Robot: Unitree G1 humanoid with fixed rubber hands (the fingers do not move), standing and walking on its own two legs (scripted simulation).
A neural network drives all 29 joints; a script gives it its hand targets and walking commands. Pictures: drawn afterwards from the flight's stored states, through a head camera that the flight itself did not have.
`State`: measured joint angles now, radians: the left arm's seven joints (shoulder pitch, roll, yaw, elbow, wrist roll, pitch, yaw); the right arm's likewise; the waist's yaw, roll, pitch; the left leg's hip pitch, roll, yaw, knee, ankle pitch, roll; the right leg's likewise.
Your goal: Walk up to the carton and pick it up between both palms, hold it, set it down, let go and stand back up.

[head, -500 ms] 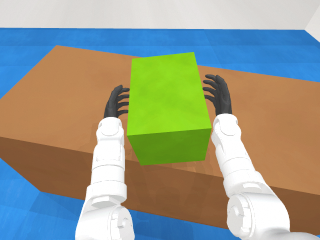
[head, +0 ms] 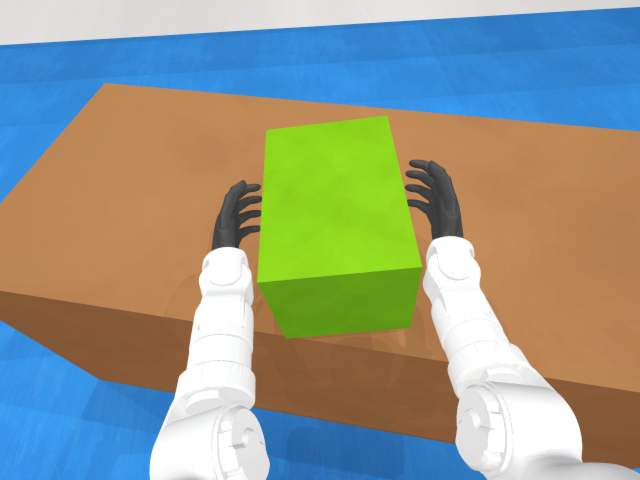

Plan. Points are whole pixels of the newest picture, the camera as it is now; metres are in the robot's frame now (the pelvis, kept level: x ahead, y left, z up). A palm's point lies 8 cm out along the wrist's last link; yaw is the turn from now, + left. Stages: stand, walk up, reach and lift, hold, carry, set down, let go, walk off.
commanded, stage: set down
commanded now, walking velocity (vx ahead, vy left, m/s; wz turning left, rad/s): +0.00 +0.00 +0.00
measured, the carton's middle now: (336, 226) +0.44 +0.00 +0.01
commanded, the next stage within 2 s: none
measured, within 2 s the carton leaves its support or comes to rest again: rests again in 1.14 s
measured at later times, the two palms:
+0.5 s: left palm (243, 247) +0.38 +0.13 +0.04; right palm (447, 234) +0.40 -0.14 +0.05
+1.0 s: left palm (240, 254) +0.39 +0.14 +0.01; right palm (433, 230) +0.42 -0.13 +0.03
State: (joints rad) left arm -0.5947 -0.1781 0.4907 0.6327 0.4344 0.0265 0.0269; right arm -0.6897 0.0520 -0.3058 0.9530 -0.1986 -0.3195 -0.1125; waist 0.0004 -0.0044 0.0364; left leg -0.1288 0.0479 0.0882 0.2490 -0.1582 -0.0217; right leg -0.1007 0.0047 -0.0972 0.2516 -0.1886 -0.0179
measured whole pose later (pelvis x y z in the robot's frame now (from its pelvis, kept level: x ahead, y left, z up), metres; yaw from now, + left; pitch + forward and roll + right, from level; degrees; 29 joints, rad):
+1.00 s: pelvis -0.02 -0.01 -0.01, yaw -1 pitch +18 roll +1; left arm -0.75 -0.13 0.60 0.91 0.41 -0.19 0.10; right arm -0.88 0.07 -0.67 1.13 -0.49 -0.34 -0.03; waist 0.03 -0.04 -0.11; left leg -0.49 0.07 0.10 0.28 -0.10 -0.03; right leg -0.48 0.01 -0.10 0.32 -0.16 -0.05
